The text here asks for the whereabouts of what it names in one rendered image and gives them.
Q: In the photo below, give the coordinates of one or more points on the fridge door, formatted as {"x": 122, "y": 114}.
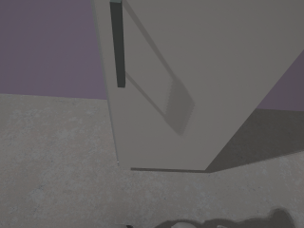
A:
{"x": 195, "y": 70}

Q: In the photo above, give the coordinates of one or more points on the handle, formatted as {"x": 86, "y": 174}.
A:
{"x": 117, "y": 23}

